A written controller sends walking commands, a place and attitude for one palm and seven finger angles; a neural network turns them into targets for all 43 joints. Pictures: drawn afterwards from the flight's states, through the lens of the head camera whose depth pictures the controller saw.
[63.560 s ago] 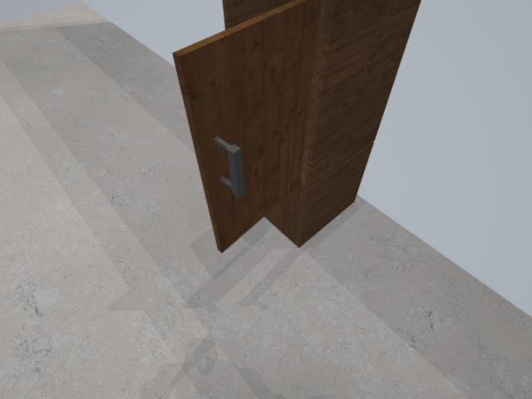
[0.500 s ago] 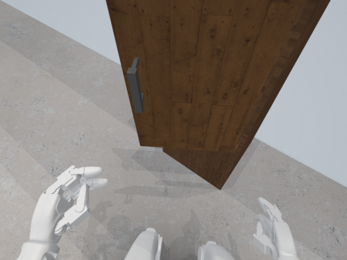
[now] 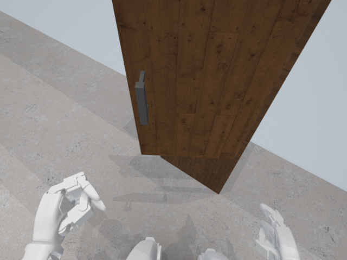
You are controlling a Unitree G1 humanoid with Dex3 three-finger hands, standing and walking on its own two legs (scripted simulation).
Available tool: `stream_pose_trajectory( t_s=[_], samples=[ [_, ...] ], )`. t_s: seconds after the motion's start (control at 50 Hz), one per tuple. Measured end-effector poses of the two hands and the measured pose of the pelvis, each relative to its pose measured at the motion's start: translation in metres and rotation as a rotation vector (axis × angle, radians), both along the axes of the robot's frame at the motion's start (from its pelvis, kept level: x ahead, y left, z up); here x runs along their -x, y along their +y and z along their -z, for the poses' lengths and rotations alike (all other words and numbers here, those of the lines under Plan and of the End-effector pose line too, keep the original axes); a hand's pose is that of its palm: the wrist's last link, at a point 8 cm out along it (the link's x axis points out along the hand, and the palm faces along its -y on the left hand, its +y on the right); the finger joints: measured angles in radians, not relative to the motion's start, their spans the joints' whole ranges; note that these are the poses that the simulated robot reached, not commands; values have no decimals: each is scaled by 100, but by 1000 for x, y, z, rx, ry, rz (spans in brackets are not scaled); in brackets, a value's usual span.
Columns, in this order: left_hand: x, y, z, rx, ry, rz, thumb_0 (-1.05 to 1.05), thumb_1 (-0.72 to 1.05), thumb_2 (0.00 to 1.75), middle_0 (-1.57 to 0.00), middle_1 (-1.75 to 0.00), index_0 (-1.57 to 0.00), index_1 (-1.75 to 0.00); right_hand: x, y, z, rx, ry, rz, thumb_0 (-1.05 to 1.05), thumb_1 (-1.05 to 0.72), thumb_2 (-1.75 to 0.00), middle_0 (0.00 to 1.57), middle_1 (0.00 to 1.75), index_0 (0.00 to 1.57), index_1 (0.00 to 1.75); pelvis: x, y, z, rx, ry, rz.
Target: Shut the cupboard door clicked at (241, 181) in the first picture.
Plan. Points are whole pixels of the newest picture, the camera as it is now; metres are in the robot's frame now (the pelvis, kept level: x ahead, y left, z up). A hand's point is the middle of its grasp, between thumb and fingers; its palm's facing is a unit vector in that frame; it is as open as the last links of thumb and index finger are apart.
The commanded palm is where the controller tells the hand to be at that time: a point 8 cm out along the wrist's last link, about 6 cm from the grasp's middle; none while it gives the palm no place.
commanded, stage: raise the hand and make a fist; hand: left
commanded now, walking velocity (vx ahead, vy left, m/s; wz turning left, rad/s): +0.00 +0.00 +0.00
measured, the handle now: (143, 99) +0.48 +0.12 +0.08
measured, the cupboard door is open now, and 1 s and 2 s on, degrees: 33 33 33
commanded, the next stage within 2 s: bring the fist close to the handle in 0.80 s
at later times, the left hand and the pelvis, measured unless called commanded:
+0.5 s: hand (91, 195) +0.23 +0.18 +0.08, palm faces +0.03 -1.00 -0.05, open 3.1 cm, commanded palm +0.20 +0.23 +0.08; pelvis +0.00 -0.01 +0.02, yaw +0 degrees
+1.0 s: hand (102, 191) +0.23 +0.16 +0.08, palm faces +0.03 -1.00 -0.03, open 3.1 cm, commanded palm +0.22 +0.21 +0.08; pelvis +0.01 -0.02 +0.01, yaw +0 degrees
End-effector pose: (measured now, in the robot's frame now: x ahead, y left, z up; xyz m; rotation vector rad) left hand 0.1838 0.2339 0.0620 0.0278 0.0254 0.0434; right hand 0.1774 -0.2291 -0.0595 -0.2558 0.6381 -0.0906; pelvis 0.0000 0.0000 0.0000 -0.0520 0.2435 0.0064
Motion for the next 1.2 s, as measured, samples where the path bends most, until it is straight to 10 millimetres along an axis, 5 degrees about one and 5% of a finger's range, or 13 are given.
stream_pose_trajectory(
  t_s=[0.32, 0.66, 0.96, 1.2],
  samples=[
    [-10, 3, -18, -15, -10, 2, 2, 90, 90, -128, -147, -128, -147, 7, 5, -9, -28, 9, -24, 1, -90, -90, 20, 30, 20, 30, -1, -4, -11, -2, -37, -7],
    [-21, -12, -20, -9, 2, 10, 2, 90, 90, -130, -150, -130, -150, 18, -25, -8, -15, 40, 15, 1, -91, -90, 20, 30, 20, 30, -5, -19, -17, -22, -43, 1],
    [-25, -19, -21, -7, -6, 12, 2, 90, 90, -130, -150, -130, -150, 3, -24, -5, -37, 27, 4, 1, -91, -90, 20, 30, 20, 30, -9, -24, -15, -27, -37, 1],
    [-60, -39, -19, 18, -32, 55, 2, 90, 90, -130, -150, -130, -150, 9, -21, 0, -36, 52, 10, 1, -91, -90, 20, 30, 20, 30, -6, -21, -14, -25, -35, 0]
  ],
)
